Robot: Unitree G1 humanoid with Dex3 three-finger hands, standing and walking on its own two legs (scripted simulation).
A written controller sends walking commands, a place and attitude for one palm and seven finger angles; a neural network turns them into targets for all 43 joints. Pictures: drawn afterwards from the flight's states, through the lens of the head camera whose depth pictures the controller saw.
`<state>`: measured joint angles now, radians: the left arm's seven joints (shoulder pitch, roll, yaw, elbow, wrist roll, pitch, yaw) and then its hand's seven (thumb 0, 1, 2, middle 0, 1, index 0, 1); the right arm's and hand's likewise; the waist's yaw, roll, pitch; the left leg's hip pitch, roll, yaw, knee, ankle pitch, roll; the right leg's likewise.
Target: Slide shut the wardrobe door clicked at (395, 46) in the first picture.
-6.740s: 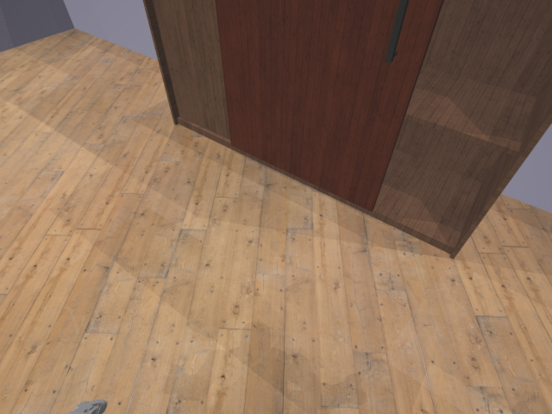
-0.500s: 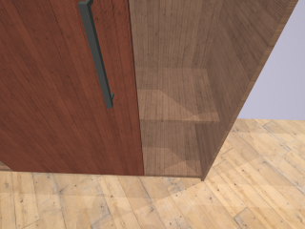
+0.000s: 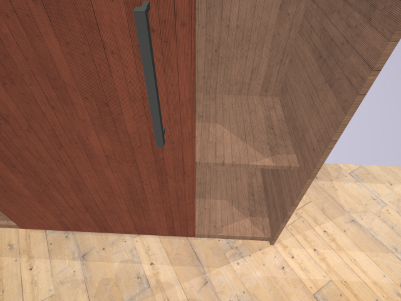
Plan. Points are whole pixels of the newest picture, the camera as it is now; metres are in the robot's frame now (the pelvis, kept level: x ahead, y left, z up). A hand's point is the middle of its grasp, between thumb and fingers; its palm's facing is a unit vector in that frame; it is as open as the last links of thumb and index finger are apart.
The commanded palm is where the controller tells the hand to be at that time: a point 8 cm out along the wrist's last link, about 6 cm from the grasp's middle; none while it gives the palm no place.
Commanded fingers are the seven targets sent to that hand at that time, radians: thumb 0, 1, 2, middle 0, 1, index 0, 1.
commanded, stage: come to a stop and stand still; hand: left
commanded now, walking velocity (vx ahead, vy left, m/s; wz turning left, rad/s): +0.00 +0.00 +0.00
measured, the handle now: (154, 86) +0.52 +0.14 +0.17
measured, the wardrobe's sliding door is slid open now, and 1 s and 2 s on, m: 0.39 0.39 0.39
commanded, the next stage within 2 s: look again from close up in 0.32 s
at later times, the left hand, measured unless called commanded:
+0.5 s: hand out of the picture -0.01 +0.16 -0.18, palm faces +0.05 -0.99 -0.17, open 7.4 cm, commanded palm none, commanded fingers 0.00 0.90 0.90 -0.20 -0.30 -0.20 -0.30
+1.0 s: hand out of the picture -0.02 +0.14 -0.17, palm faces +0.07 -0.98 -0.16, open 7.4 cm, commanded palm none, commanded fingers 0.00 0.90 0.90 -0.20 -0.30 -0.20 -0.30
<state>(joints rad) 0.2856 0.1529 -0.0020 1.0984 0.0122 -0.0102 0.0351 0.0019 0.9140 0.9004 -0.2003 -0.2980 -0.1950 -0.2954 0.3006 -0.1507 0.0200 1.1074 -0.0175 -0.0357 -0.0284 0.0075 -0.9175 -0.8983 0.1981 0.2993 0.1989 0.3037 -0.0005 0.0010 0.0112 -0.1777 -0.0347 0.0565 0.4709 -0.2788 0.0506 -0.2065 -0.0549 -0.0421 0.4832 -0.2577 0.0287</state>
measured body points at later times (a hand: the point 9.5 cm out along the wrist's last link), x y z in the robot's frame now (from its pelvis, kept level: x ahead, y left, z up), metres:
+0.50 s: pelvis +0.01 +0.00 +0.00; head +0.01 +0.00 +0.45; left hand -0.02 +0.21 -0.16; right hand +0.00 -0.22 -0.16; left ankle -0.01 +0.08 -0.74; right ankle +0.00 -0.14 -0.74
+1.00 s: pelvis +0.00 -0.02 +0.00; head +0.00 -0.02 +0.45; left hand -0.02 +0.19 -0.16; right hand -0.01 -0.22 -0.16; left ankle -0.01 +0.08 -0.74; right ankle +0.00 -0.14 -0.74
